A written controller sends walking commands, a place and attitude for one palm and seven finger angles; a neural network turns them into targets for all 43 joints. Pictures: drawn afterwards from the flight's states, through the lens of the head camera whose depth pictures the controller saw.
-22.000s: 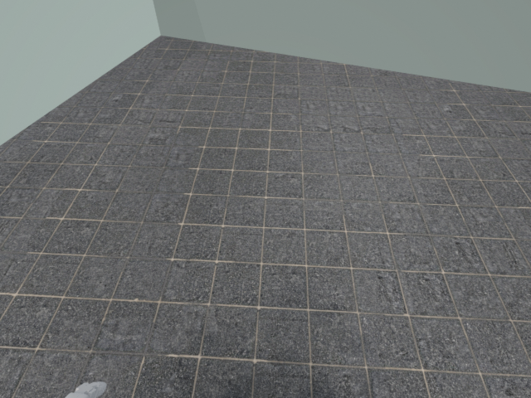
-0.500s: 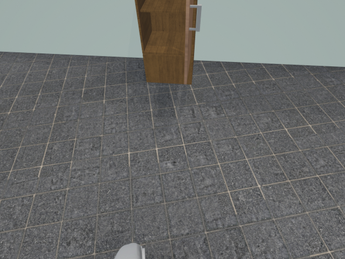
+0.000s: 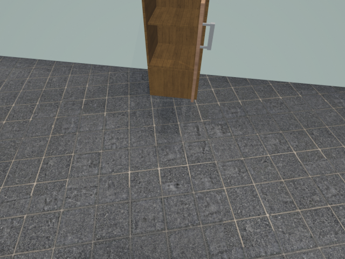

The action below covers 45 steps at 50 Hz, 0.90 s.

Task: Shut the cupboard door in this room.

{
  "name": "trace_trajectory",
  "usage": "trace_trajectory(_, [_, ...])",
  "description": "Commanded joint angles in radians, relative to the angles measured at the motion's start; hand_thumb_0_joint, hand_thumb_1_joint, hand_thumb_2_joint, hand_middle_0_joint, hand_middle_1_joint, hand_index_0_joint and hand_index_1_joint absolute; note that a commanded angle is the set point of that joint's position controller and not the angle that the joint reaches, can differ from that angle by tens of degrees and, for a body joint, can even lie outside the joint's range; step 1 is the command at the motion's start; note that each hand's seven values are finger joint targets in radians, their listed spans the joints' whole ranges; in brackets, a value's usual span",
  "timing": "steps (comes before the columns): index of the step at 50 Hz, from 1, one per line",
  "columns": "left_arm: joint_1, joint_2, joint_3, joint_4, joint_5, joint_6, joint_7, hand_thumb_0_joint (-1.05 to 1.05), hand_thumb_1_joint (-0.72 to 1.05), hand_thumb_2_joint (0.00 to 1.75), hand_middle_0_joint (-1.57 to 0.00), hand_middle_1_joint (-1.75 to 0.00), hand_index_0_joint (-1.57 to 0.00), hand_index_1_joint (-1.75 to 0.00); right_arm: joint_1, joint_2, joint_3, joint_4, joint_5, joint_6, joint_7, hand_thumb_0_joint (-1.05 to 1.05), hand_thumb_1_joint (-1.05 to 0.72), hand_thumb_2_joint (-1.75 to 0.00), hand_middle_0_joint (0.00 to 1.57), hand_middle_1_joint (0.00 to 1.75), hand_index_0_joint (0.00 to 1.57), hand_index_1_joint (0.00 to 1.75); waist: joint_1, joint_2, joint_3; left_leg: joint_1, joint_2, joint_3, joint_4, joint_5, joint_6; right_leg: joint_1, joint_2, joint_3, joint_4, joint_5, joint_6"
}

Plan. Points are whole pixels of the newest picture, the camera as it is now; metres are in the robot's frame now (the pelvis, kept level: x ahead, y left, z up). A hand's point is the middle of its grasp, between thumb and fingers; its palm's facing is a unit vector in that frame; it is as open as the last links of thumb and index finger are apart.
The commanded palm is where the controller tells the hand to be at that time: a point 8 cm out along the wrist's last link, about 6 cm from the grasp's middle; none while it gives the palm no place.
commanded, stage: turn or walk to find it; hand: left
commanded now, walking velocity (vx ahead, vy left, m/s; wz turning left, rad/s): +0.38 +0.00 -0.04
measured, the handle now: (206, 36) +1.16 -0.10 -0.02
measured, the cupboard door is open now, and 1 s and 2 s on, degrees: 89 89 89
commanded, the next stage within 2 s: stand and wait in 0.12 s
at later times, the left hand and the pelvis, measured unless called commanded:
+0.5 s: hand out of the picture +0.03 +0.10 -0.17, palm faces +0.10 -0.99 -0.13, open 7.4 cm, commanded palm none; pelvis +0.11 -0.03 -0.01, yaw +1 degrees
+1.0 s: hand out of the picture +0.15 +0.14 -0.18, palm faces +0.02 -0.97 -0.24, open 7.4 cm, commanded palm none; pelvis +0.14 -0.04 -0.01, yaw +0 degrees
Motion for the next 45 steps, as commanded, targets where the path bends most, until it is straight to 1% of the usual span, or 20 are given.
trace_trajectory(1, [0.060, 0.037, 0.019, -0.063, 0.008, -0.009, -0.015, 0.00, 0.90, 0.90, -0.20, -0.30, -0.20, -0.30, 0.080, -0.162, -0.034, -0.012, -0.014, 0.010, 0.003, 0.00, -0.90, -0.90, 0.20, 0.30, 0.20, 0.30, -0.008, 0.124, 0.017, -0.077, 0.254, -0.279, -0.323, -0.414, 0.085, 0.034, 0.001, -0.047, -0.095, 0.062, -0.002])
trace_trajectory(5, [0.194, 0.063, 0.027, -0.025, 0.008, -0.018, -0.018, 0.00, 0.90, 0.90, -0.20, -0.30, -0.20, -0.30, 0.060, -0.144, -0.034, -0.009, -0.006, 0.019, 0.005, 0.00, -0.90, -0.90, 0.20, 0.30, 0.20, 0.30, 0.055, 0.046, 0.015, -0.157, 0.169, -0.178, -0.169, -0.465, 0.022, 0.262, 0.033, -0.085, -0.412, 0.180, -0.001])
trace_trajectory(6, [0.243, 0.115, 0.039, -0.016, 0.015, -0.025, -0.013, 0.00, 0.90, 0.90, -0.20, -0.30, -0.20, -0.30, 0.048, -0.102, -0.026, -0.022, -0.001, 0.020, 0.008, 0.00, -0.90, -0.90, 0.20, 0.30, 0.20, 0.30, 0.084, -0.090, 0.052, -0.274, 0.091, -0.096, 0.023, -0.455, -0.019, 0.322, -0.060, 0.052, -0.546, 0.033, -0.029])
trace_trajectory(7, [0.274, 0.204, 0.056, -0.017, 0.016, -0.027, 0.000, 0.00, 0.90, 0.90, -0.20, -0.30, -0.20, -0.30, 0.019, -0.034, -0.009, -0.065, 0.005, 0.020, 0.016, 0.00, -0.90, -0.90, 0.20, 0.30, 0.20, 0.30, 0.101, -0.337, 0.110, -0.463, -0.011, 0.016, 0.280, -0.400, -0.063, 0.344, -0.286, 0.416, -0.760, -0.243, -0.125])
trace_trajectory(8, [0.273, 0.233, 0.061, -0.024, -0.001, -0.034, 0.009, 0.00, 0.90, 0.90, -0.20, -0.30, -0.20, -0.30, -0.065, -0.084, -0.014, -0.099, -0.005, 0.020, 0.019, 0.00, -0.90, -0.90, 0.20, 0.30, 0.20, 0.30, 0.119, -0.261, 0.155, -0.480, 0.045, -0.077, 0.415, -0.340, -0.054, 0.232, -0.384, 0.559, -0.843, -0.305, -0.188])
trace_trajectory(9, [0.222, 0.212, 0.057, -0.026, 0.000, -0.042, 0.013, 0.00, 0.90, 0.90, -0.20, -0.30, -0.20, -0.30, -0.076, -0.086, -0.017, -0.096, -0.006, 0.024, 0.021, 0.00, -0.90, -0.90, 0.20, 0.30, 0.20, 0.30, 0.083, -0.215, 0.206, -0.467, 0.064, -0.116, 0.481, -0.263, -0.053, 0.157, -0.367, 0.530, -0.849, -0.241, -0.190])
trace_trajectory(11, [0.127, 0.146, 0.036, -0.043, 0.002, -0.050, 0.014, 0.00, 0.90, 0.90, -0.20, -0.30, -0.20, -0.30, 0.006, -0.072, -0.017, -0.051, -0.007, 0.026, 0.025, 0.00, -0.90, -0.90, 0.20, 0.30, 0.20, 0.30, 0.013, -0.100, 0.206, -0.398, 0.092, -0.115, 0.494, -0.159, -0.068, 0.127, -0.293, 0.294, -0.767, 0.083, -0.154])
trace_trajectory(12, [0.099, 0.134, 0.029, -0.049, 0.001, -0.056, 0.013, 0.00, 0.90, 0.90, -0.20, -0.30, -0.20, -0.30, 0.061, -0.054, -0.011, -0.029, -0.007, 0.029, 0.025, 0.00, -0.90, -0.90, 0.20, 0.30, 0.20, 0.30, -0.011, -0.106, 0.171, -0.346, 0.088, -0.098, 0.476, -0.123, -0.078, 0.134, -0.248, 0.181, -0.726, 0.265, -0.133])
trace_trajectory(15, [0.120, 0.109, 0.008, -0.025, -0.004, -0.065, 0.009, 0.00, 0.90, 0.90, -0.20, -0.30, -0.20, -0.30, 0.098, -0.019, 0.006, 0.000, 0.003, 0.030, 0.019, 0.00, -0.90, -0.90, 0.20, 0.30, 0.20, 0.30, -0.020, -0.130, 0.091, -0.231, 0.060, -0.056, 0.373, -0.075, -0.093, 0.176, -0.179, 0.037, -0.642, 0.696, -0.100])
trace_trajectory(20, [0.139, 0.116, 0.008, 0.013, -0.005, -0.050, 0.020, 0.00, 0.90, 0.90, -0.20, -0.30, -0.20, -0.30, 0.064, -0.007, 0.024, 0.005, 0.009, 0.021, 0.009, 0.00, -0.90, -0.90, 0.20, 0.30, 0.20, 0.30, 0.005, -0.179, 0.036, -0.095, 0.031, -0.030, 0.171, -0.026, -0.084, 0.220, -0.155, 0.014, -0.548, 0.871, -0.095])
trace_trajectory(22, [0.133, 0.105, 0.008, 0.020, -0.008, -0.044, 0.026, 0.00, 0.90, 0.90, -0.20, -0.30, -0.20, -0.30, 0.085, -0.011, 0.027, 0.023, 0.006, 0.010, 0.000, 0.00, -0.90, -0.90, 0.20, 0.30, 0.20, 0.30, -0.007, -0.191, 0.006, -0.003, 0.022, -0.028, 0.041, 0.062, -0.078, 0.236, -0.129, 0.010, -0.480, 0.888, -0.069])
trace_trajectory(23, [0.140, 0.093, 0.006, 0.025, -0.008, -0.041, 0.030, 0.00, 0.90, 0.90, -0.20, -0.30, -0.20, -0.30, 0.125, -0.032, 0.026, 0.042, 0.005, 0.002, -0.005, 0.00, -0.90, -0.90, 0.20, 0.30, 0.20, 0.30, -0.017, -0.143, -0.023, 0.083, 0.038, -0.044, -0.019, 0.252, -0.068, 0.221, -0.107, 0.007, -0.425, 0.849, -0.045])
trace_trajectory(25, [0.188, 0.057, -0.002, 0.029, -0.007, -0.035, 0.038, 0.00, 0.90, 0.90, -0.20, -0.30, -0.20, -0.30, 0.209, -0.110, 0.007, 0.075, 0.003, -0.007, -0.011, 0.00, -0.90, -0.90, 0.20, 0.30, 0.20, 0.30, -0.025, 0.010, -0.104, 0.315, 0.179, -0.142, 0.029, 0.708, -0.004, 0.096, -0.045, -0.015, -0.335, 0.530, -0.001])
trace_trajectory(27, [0.193, 0.044, -0.008, 0.036, -0.018, -0.022, 0.040, 0.00, 0.90, 0.90, -0.20, -0.30, -0.20, -0.30, 0.216, -0.128, 0.012, 0.104, 0.010, 0.000, -0.032, 0.00, -0.90, -0.90, 0.20, 0.30, 0.20, 0.30, -0.033, 0.232, -0.167, 0.370, 0.281, -0.232, 0.018, 0.900, 0.096, 0.073, -0.014, -0.036, -0.279, 0.166, 0.037])
trace_trajectory(28, [0.150, 0.054, -0.007, 0.030, -0.022, -0.016, 0.038, 0.00, 0.90, 0.90, -0.20, -0.30, -0.20, -0.30, 0.195, -0.117, 0.016, 0.110, 0.011, 0.005, -0.033, 0.00, -0.90, -0.90, 0.20, 0.30, 0.20, 0.30, -0.030, 0.221, -0.119, 0.291, 0.278, -0.230, -0.038, 0.837, 0.098, 0.086, -0.012, -0.014, -0.260, 0.069, 0.033])
trace_trajectory(30, [0.136, 0.054, -0.004, 0.032, -0.018, -0.011, 0.031, 0.00, 0.90, 0.90, -0.20, -0.30, -0.20, -0.30, 0.122, -0.104, 0.017, 0.095, 0.011, 0.010, -0.036, 0.00, -0.90, -0.90, 0.20, 0.30, 0.20, 0.30, -0.004, 0.150, -0.046, 0.225, 0.229, -0.188, -0.036, 0.716, 0.068, 0.105, -0.025, -0.006, -0.365, 0.165, 0.025])
trace_trajectory(33, [0.159, 0.091, 0.001, 0.039, -0.006, -0.017, 0.035, 0.00, 0.90, 0.90, -0.20, -0.30, -0.20, -0.30, 0.086, -0.066, 0.017, 0.074, 0.014, 0.015, -0.031, 0.00, -0.90, -0.90, 0.20, 0.30, 0.20, 0.30, -0.007, -0.010, -0.036, 0.152, 0.123, -0.085, 0.042, 0.495, -0.022, 0.202, -0.075, 0.016, -0.493, 0.679, 0.008])
trace_trajectory(35, [0.167, 0.115, 0.005, 0.031, -0.005, -0.022, 0.040, 0.00, 0.90, 0.90, -0.20, -0.30, -0.20, -0.30, 0.074, -0.055, 0.019, 0.063, 0.009, 0.018, -0.027, 0.00, -0.90, -0.90, 0.20, 0.30, 0.20, 0.30, 0.003, -0.087, -0.045, 0.072, 0.088, -0.042, 0.071, 0.384, -0.044, 0.289, -0.103, 0.017, -0.464, 0.979, 0.001])
trace_trajectory(37, [0.156, 0.125, 0.006, 0.022, -0.007, -0.024, 0.042, 0.00, 0.90, 0.90, -0.20, -0.30, -0.20, -0.30, 0.062, -0.052, 0.021, 0.054, 0.007, 0.020, -0.026, 0.00, -0.90, -0.90, 0.20, 0.30, 0.20, 0.30, 0.006, -0.153, -0.039, 0.029, 0.067, -0.027, 0.071, 0.249, -0.052, 0.326, -0.117, 0.019, -0.444, 1.118, -0.012])
trace_trajectory(45, [0.094, 0.146, 0.007, -0.027, -0.011, -0.008, 0.041, 0.00, 0.90, 0.90, -0.20, -0.30, -0.20, -0.30, 0.114, -0.075, 0.020, 0.076, 0.010, 0.031, -0.025, 0.00, -0.90, -0.90, 0.20, 0.30, 0.20, 0.30, -0.015, -0.046, -0.016, 0.159, 0.093, -0.048, 0.049, 0.446, -0.033, 0.236, -0.076, -0.016, -0.472, 0.837, 0.004])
